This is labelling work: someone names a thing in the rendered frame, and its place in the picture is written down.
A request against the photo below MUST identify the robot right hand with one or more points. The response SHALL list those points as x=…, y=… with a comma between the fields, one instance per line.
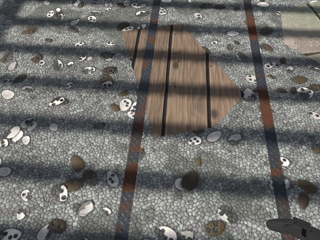
x=295, y=227

